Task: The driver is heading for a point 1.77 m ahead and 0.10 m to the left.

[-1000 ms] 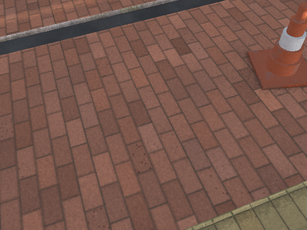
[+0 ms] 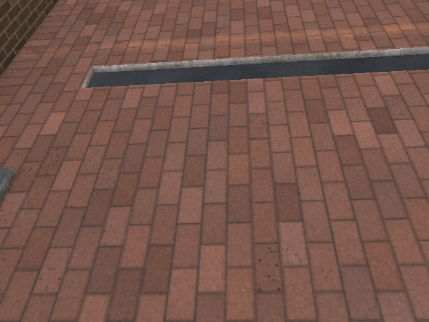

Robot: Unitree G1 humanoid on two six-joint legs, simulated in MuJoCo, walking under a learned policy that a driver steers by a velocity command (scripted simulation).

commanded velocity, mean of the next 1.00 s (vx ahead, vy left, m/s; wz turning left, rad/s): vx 0.23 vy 0.00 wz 0.29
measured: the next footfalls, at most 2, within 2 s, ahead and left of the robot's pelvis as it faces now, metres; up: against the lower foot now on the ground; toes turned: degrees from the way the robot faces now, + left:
left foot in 0.58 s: -0.03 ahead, +0.15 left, +0.00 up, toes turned +16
right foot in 1.06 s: +0.26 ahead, +0.10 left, -0.17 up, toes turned +21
